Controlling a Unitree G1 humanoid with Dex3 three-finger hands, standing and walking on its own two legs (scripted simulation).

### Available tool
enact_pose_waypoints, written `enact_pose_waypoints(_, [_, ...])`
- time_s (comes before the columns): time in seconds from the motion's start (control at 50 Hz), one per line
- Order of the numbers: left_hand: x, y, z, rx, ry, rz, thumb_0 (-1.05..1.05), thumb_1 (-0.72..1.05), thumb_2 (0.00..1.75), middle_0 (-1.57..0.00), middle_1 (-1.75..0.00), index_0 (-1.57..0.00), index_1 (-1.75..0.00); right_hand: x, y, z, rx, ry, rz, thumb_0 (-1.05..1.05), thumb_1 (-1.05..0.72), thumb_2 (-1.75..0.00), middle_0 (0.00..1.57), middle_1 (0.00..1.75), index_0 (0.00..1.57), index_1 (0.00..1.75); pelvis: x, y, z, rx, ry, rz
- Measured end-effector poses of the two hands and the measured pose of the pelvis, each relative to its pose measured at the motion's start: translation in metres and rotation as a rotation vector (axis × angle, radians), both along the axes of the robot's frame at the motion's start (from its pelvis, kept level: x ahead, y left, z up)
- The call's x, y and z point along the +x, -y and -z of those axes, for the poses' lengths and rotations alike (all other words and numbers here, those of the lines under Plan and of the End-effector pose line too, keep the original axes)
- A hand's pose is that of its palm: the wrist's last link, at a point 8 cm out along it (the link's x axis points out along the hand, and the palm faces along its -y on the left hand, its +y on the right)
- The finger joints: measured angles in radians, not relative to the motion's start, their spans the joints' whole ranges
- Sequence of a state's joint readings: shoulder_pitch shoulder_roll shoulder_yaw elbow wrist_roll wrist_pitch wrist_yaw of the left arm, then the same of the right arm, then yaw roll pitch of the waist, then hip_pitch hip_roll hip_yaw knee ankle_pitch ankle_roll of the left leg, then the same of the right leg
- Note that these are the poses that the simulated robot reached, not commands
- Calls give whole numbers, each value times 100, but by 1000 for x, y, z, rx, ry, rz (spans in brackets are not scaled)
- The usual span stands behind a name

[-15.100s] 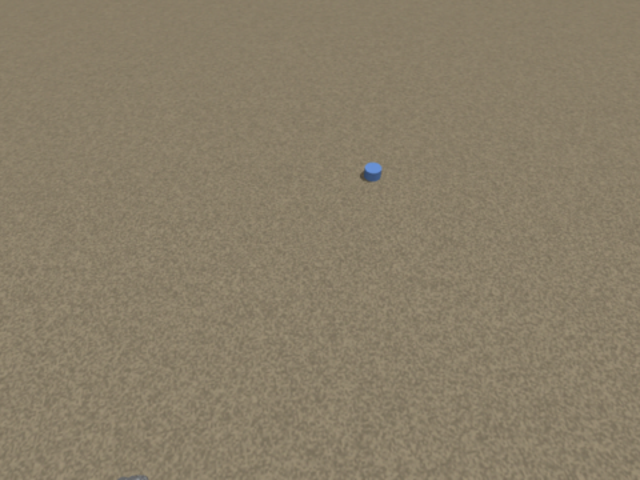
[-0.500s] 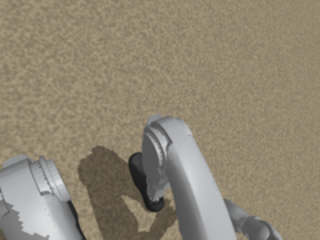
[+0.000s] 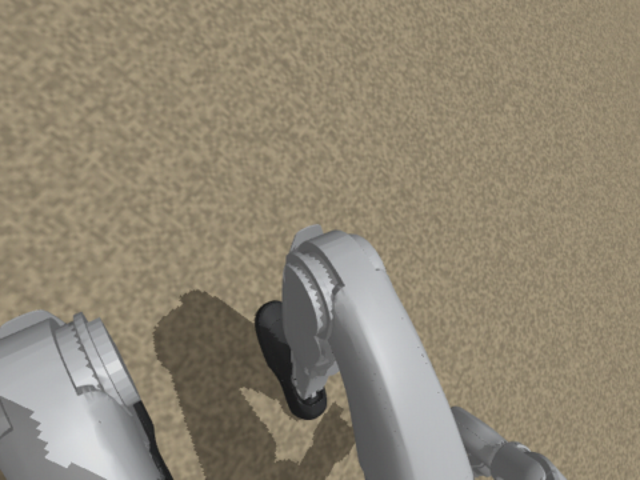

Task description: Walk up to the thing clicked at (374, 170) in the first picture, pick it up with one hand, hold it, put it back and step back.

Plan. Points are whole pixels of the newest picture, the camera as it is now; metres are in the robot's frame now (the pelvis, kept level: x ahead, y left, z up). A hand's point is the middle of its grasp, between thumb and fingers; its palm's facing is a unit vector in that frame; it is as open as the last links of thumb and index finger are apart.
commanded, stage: close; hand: left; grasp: from above
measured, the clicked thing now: out of the picture +0.43 +0.33 -0.28
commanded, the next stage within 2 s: settle in 0.56 s
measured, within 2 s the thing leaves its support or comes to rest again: leaves its support in 1.00 s
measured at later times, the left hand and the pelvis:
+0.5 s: hand out of the picture +0.42 +0.32 -0.25, palm faces -0.41 -0.16 -0.90, open 10.0 cm; pelvis +0.00 +0.00 +0.00, yaw +0 degrees
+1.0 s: hand out of the picture +0.42 +0.33 -0.25, palm faces -0.40 -0.18 -0.90, open 9.9 cm; pelvis +0.00 +0.00 +0.00, yaw +0 degrees
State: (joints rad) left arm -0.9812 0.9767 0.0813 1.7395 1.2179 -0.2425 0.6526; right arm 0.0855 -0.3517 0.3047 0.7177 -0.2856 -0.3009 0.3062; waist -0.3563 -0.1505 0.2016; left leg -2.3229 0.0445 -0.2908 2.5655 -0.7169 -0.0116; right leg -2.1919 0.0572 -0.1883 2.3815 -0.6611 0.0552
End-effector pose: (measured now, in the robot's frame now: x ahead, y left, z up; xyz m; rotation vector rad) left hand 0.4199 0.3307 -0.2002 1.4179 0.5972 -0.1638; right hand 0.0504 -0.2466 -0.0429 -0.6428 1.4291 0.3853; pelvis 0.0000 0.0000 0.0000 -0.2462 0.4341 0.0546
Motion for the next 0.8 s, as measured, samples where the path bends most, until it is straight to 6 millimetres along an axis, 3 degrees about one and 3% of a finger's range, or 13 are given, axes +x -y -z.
enact_pose_waypoints(0.14, [-1, 9, -2, 2, 29, 46, 0, 6, 54, -48, -78, -53, -73, 9, -5, 1, 14, 28, -24, 0, -90, -90, 20, 30, 20, 30, 0, -1, -2, -5, 2, 3])
enact_pose_waypoints(0.4, [1, 6, -4, 23, 57, -12, 0, 6, 47, -56, -70, -61, -67, 21, 4, -9, -7, 65, -42, 0, -90, -90, 20, 30, 20, 30, -1, -1, -4, -6, -5, 2])
enact_pose_waypoints(0.8, [5, 4, -6, 13, 26, -26, 0, 5, 45, -62, -63, -66, -61, -3, -5, -2, 16, 26, -2, 0, -91, -90, 20, 30, 20, 30, -4, 1, -2, 1, 4, 3])
